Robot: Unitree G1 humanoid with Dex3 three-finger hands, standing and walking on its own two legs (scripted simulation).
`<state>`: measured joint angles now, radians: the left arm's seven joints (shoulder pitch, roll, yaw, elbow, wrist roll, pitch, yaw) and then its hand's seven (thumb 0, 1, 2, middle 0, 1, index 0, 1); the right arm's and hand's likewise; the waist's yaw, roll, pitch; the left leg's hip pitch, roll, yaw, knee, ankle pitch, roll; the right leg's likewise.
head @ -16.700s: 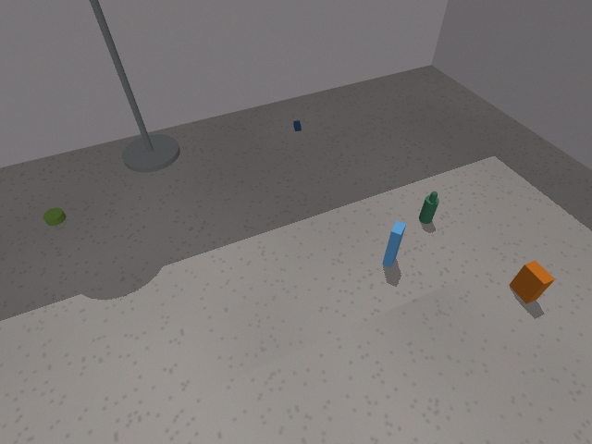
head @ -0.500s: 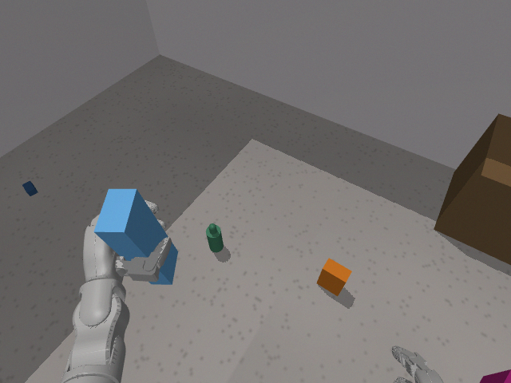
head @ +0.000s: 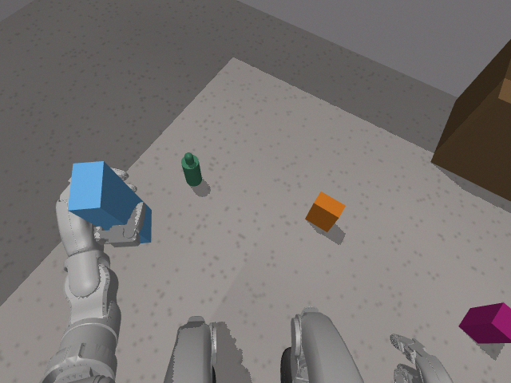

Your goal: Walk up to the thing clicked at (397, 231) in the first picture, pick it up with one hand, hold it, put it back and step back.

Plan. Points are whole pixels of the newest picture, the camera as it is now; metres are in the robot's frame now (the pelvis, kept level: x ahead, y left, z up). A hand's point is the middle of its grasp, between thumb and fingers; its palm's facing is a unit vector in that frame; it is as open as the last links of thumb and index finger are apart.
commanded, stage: crouch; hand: left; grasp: from the side
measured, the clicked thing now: (119, 210) +0.39 +0.21 -0.03
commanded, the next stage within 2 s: lower in 1.36 s
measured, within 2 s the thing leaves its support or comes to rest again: neither
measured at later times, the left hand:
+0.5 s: hand (139, 241) +0.41 +0.24 -0.24, palm faces +0.31 -0.95 -0.03, open 8.3 cm
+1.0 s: hand (147, 247) +0.43 +0.25 -0.34, palm faces +0.29 -0.96 -0.03, open 8.3 cm
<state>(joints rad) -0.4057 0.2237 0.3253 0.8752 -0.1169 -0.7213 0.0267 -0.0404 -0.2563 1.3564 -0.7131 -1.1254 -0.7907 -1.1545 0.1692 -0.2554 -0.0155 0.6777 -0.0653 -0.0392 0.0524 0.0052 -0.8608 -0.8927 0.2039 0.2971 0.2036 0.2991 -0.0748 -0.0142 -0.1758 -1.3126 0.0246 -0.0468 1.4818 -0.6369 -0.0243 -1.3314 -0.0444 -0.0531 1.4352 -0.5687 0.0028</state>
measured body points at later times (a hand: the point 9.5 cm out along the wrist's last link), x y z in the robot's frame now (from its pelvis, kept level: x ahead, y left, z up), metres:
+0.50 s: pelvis -0.06 +0.01 -0.19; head +0.15 +0.05 +0.20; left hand +0.39 +0.29 -0.23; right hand +0.04 -0.27 -0.31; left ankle +0.02 +0.13 -0.58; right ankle +0.05 -0.13 -0.58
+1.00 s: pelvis -0.07 +0.01 -0.28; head +0.16 +0.08 +0.11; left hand +0.41 +0.30 -0.34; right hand -0.01 -0.26 -0.38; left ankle +0.02 +0.13 -0.58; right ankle +0.05 -0.13 -0.58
